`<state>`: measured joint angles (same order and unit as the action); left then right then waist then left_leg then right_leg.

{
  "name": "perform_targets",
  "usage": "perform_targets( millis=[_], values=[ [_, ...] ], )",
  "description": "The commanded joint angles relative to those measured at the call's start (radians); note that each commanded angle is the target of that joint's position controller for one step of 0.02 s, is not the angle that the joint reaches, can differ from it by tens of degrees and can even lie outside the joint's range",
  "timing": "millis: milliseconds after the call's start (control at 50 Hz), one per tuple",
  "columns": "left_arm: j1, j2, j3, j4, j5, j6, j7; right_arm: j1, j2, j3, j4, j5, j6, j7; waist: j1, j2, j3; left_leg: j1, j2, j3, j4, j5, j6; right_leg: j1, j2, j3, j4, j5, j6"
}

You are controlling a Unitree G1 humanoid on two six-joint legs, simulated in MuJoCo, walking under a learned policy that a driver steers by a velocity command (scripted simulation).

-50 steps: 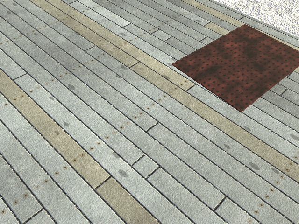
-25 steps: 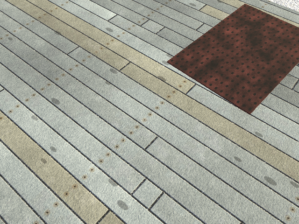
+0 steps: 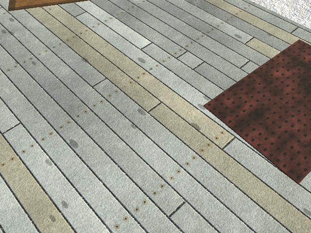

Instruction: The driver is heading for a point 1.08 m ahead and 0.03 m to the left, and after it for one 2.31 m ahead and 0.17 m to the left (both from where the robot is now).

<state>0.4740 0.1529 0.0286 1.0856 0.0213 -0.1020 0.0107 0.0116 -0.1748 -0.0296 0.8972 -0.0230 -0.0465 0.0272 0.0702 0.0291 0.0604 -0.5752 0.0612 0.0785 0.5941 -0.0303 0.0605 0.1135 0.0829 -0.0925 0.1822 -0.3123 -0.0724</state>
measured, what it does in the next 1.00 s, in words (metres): walks ahead: left foot, then right foot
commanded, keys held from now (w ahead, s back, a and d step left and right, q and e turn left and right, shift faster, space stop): no key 0.76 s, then w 0.24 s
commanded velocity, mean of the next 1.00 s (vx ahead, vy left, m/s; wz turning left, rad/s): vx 0.14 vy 0.00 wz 0.00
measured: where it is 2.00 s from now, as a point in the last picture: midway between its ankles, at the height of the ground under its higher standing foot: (165, 171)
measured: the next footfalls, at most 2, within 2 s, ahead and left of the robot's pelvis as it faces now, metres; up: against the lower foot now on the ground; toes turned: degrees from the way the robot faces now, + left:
left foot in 0.06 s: +0.22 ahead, +0.09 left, +0.00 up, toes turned +4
right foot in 0.48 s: +0.20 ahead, -0.11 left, +0.00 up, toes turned -2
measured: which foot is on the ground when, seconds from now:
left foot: up 0.00-0.04, down 0.06-1.00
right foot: down 0.00-0.08, up 0.10-0.46, down 0.48-1.00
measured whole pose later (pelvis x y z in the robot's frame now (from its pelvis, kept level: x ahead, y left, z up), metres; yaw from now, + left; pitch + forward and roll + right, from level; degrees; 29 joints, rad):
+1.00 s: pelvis +0.20 +0.01 +0.01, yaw +0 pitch +0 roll -1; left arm 0.41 0.16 0.04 1.14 0.02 -0.03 0.03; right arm 0.34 -0.16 -0.02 1.07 -0.03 -0.03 0.00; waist 0.02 -0.01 -0.01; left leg -0.29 0.00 0.07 0.67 -0.41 0.08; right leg -0.11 0.02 -0.02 0.41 -0.30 -0.04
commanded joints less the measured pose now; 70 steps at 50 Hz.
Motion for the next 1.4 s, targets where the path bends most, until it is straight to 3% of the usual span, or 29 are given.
perform_targets(
  millis=[20, 40, 60, 80, 100, 120, 160, 200, 280, 360, 460, 480, 500, 520, 580, 760, 840, 920, 980, 1020, 1060, 1080, 1100, 1120, 1140, 1180, 1200, 1260, 1400],
  values=[
    [0.038, 0.143, 0.023, -0.009, 0.005, -0.003, 0.015, 0.074, -0.072, -0.019, -0.019, -0.004, -0.033, -0.016, -0.075, -0.121, -0.006, 0.14, -0.087, 0.036, -0.057, -0.054, 0.042, -0.006, -0.269, 0.077, 0.192, 1.041, -0.078],
    [0.016, 0.152, 0.025, -0.01, 0.0, -0.001, 0.016, 0.214, -0.091, -0.03, 0.032, -0.008, -0.046, -0.024, -0.133, -0.112, -0.068, 0.277, -0.111, 0.038, -0.13, 0.005, 0.06, -0.013, -0.245, 0.067, 0.337, 1.049, -0.057],
    [0.005, 0.148, 0.022, -0.017, -0.017, -0.002, 0.017, 0.346, -0.126, -0.042, 0.073, -0.027, -0.06, -0.033, -0.186, -0.091, -0.142, 0.489, -0.047, -0.004, -0.175, 0.211, 0.081, -0.127, -0.209, 0.048, 0.519, 0.877, -0.032],
    [0.044, 0.1, 0.01, -0.046, -0.037, -0.002, 0.02, 0.482, -0.223, -0.063, 0.095, -0.052, -0.067, -0.037, -0.196, 0.049, -0.295, 0.778, 0.231, -0.238, -0.057, 0.717, 0.148, -0.348, -0.124, 0.0, 0.843, 0.321, -0.002],
    [0.203, 0.061, 0.01, -0.013, -0.087, 0.011, 0.02, 0.469, -0.24, -0.07, 0.096, -0.007, -0.051, -0.027, -0.137, 0.201, -0.485, 0.956, 0.425, -0.535, -0.09, 0.997, 0.33, -0.531, 0.017, 0.068, 1.143, -0.322, 0.023],
    [0.128, 0.123, 0.027, -0.008, -0.048, 0.024, 0.024, 0.378, -0.198, -0.061, 0.065, 0.025, -0.039, -0.021, -0.121, 0.032, -0.411, 0.81, 0.36, -0.443, -0.138, 0.902, 0.305, -0.548, -0.04, 0.167, 1.151, -0.243, 0.023],
    [-0.019, 0.081, 0.024, -0.042, -0.007, 0.031, 0.017, 0.24, -0.078, -0.022, 0.061, 0.018, -0.038, -0.029, -0.08, 0.0, -0.142, 0.537, 0.264, -0.275, -0.251, 0.679, 0.224, -0.588, -0.1, 0.151, 1.039, -0.151, 0.036],
    [-0.01, 0.059, 0.027, -0.035, 0.017, 0.063, 0.006, 0.237, -0.041, -0.004, 0.08, 0.016, -0.04, -0.043, -0.035, 0.013, -0.091, 0.38, 0.196, -0.178, -0.303, 0.611, 0.166, -0.473, -0.12, 0.143, 0.92, -0.094, 0.046],
    [-0.008, 0.028, 0.015, -0.019, 0.007, 0.105, 0.01, 0.228, -0.091, 0.001, 0.088, -0.002, -0.054, -0.04, 0.006, 0.044, -0.12, 0.288, 0.152, -0.091, -0.317, 0.573, 0.157, -0.366, -0.108, 0.104, 0.72, -0.045, 0.062],
    [-0.114, 0.057, 0.008, -0.028, 0.003, 0.124, 0.022, 0.276, -0.105, 0.003, 0.105, -0.002, -0.029, -0.041, -0.039, 0.088, -0.107, 0.27, 0.14, -0.128, -0.367, 0.113, 0.138, -0.336, -0.117, 0.08, 0.54, 0.002, 0.061],
    [-0.133, 0.055, -0.009, -0.009, 0.007, 0.102, 0.027, 0.292, -0.087, 0.008, 0.118, 0.009, 0.006, -0.05, -0.039, 0.004, -0.012, 0.189, 0.115, -0.19, -0.367, -0.322, 0.062, -0.213, -0.15, 0.109, 0.216, 0.145, 0.046],
    [-0.113, 0.081, -0.009, -0.005, 0.014, 0.089, 0.031, 0.309, -0.076, 0.009, 0.119, 0.009, 0.007, -0.05, -0.052, -0.033, -0.005, 0.19, 0.085, -0.177, -0.328, -0.304, 0.031, -0.193, -0.218, 0.178, 0.167, 0.193, 0.039],
    [-0.154, 0.116, -0.003, -0.001, -0.006, 0.083, 0.031, 0.381, -0.035, 0.012, 0.132, 0.021, 0.012, -0.046, -0.115, -0.14, 0.025, 0.242, 0.005, -0.113, -0.325, -0.251, 0.006, -0.295, -0.239, 0.226, 0.163, 0.172, 0.017],
    [-0.163, 0.078, -0.011, 0.003, -0.015, 0.078, 0.026, 0.382, -0.039, 0.014, 0.151, 0.017, 0.017, -0.048, -0.102, -0.147, 0.021, 0.368, 0.001, -0.098, -0.3, -0.185, -0.003, -0.387, -0.231, 0.224, 0.126, 0.104, 0.02],
    [-0.162, 0.062, -0.016, 0.011, -0.018, 0.07, 0.028, 0.36, -0.066, 0.005, 0.16, 0.013, 0.022, -0.052, -0.096, -0.097, 0.007, 0.43, 0.025, -0.117, -0.283, -0.123, -0.001, -0.379, -0.191, 0.184, 0.111, 0.121, 0.04],
    [-0.121, 0.052, -0.021, 0.038, -0.016, 0.071, 0.032, 0.351, -0.035, 0.014, 0.2, 0.015, 0.023, -0.062, -0.081, -0.038, 0.002, 0.428, 0.035, -0.113, -0.287, -0.082, -0.012, -0.309, -0.19, 0.175, 0.119, 0.206, 0.026],
    [-0.081, 0.097, 0.003, 0.04, -0.008, 0.083, 0.027, 0.356, -0.052, 0.002, 0.197, 0.006, 0.033, -0.054, -0.07, -0.072, 0.044, 0.331, -0.038, -0.063, -0.194, -0.488, 0.016, -0.355, -0.166, 0.207, 0.105, -0.292, -0.035],
    [0.023, 0.142, 0.032, 0.053, -0.006, 0.083, 0.022, 0.264, -0.007, 0.008, 0.13, -0.017, 0.014, -0.032, -0.015, -0.182, 0.15, 0.083, -0.059, 0.006, 0.071, -0.394, 0.019, -0.285, -0.375, 0.499, -0.062, -0.479, -0.165],
    [-0.014, 0.144, 0.039, 0.036, 0.003, 0.065, 0.016, 0.246, -0.045, -0.007, 0.091, -0.006, -0.014, -0.016, -0.042, -0.146, 0.112, 0.058, -0.015, -0.043, 0.125, -0.406, 0.03, -0.244, -0.394, 0.482, -0.058, -0.309, -0.176],
    [-0.074, 0.141, 0.042, 0.019, -0.009, 0.055, 0.012, 0.289, -0.031, -0.011, 0.095, 0.005, -0.027, -0.011, -0.085, -0.129, 0.089, 0.2, -0.036, -0.011, 0.004, -0.34, 0.028, -0.299, -0.332, 0.368, -0.021, -0.207, -0.136],
    [-0.128, 0.138, 0.044, 0.002, -0.016, 0.051, 0.009, 0.45, -0.018, -0.02, 0.154, 0.011, -0.032, -0.015, -0.158, -0.089, 0.059, 0.512, -0.099, 0.036, -0.142, -0.252, 0.022, -0.477, -0.243, 0.245, 0.104, -0.144, -0.094],
    [-0.153, 0.106, 0.035, -0.014, -0.01, 0.042, 0.007, 0.559, -0.055, -0.034, 0.184, 0.004, -0.036, -0.024, -0.201, -0.005, 0.034, 0.675, -0.028, -0.075, -0.212, -0.313, 0.031, -0.599, -0.184, 0.167, 0.262, -0.113, -0.063],
    [-0.181, 0.026, 0.012, -0.059, -0.017, 0.031, -0.005, 0.673, -0.163, -0.06, 0.196, -0.003, -0.038, -0.036, -0.236, 0.256, -0.004, 0.783, 0.216, -0.474, -0.424, -0.603, 0.097, -0.771, -0.054, 0.014, 0.599, -0.141, -0.008],
    [-0.206, 0.094, 0.03, -0.089, 0.011, 0.032, -0.012, 0.702, -0.183, -0.065, 0.217, 0.001, -0.023, -0.037, -0.215, 0.247, 0.04, 0.723, 0.336, -0.693, -0.493, -0.696, 0.173, -0.873, -0.047, 0.032, 0.809, -0.233, -0.021],
    [-0.238, 0.106, 0.035, -0.096, 0.025, 0.033, -0.022, 0.582, -0.136, -0.05, 0.182, -0.004, -0.02, -0.037, -0.15, 0.086, 0.107, 0.623, 0.316, -0.626, -0.481, -0.682, 0.172, -0.889, -0.118, 0.091, 0.903, -0.148, -0.035],
    [-0.223, 0.078, 0.031, -0.08, 0.012, 0.021, -0.035, 0.476, -0.094, -0.033, 0.14, 0.002, -0.035, -0.031, -0.095, -0.019, 0.109, 0.549, 0.213, -0.406, -0.475, -0.353, 0.103, -0.814, -0.16, 0.115, 0.886, 0.02, -0.032],
    [-0.199, 0.057, 0.029, -0.076, 0.012, 0.026, -0.042, 0.464, -0.095, -0.031, 0.14, 0.005, -0.041, -0.036, -0.076, 0.032, 0.061, 0.56, 0.202, -0.382, -0.492, -0.341, 0.111, -0.802, -0.159, 0.091, 0.862, 0.054, -0.016],
    [-0.249, 0.076, 0.036, -0.094, 0.011, 0.045, -0.048, 0.517, -0.067, -0.016, 0.169, 0.007, -0.058, -0.041, -0.073, 0.036, 0.05, 0.606, 0.156, -0.251, -0.47, 0.001, 0.11, -0.831, -0.154, 0.053, 0.836, 0.119, 0.016],
    [-0.538, 0.052, 0.011, -0.215, -0.003, 0.053, -0.048, 0.569, -0.079, -0.005, 0.188, 0.006, -0.066, -0.044, -0.115, 0.072, 0.087, 0.563, 0.116, -0.114, -0.459, 0.294, 0.113, -0.741, -0.106, -0.033, 0.488, 0.257, 0.022]
  ],
)
Keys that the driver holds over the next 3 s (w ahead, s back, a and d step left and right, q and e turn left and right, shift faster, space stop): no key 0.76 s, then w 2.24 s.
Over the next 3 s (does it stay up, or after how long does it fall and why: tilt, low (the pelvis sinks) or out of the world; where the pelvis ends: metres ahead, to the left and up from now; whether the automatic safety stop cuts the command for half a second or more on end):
stays up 1.25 -0.02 0.01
